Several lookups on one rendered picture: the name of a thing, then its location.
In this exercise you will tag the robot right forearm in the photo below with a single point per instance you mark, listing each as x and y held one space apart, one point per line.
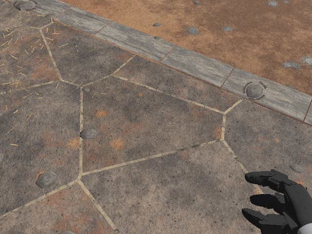
305 229

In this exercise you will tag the robot right hand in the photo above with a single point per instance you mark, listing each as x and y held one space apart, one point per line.
294 208

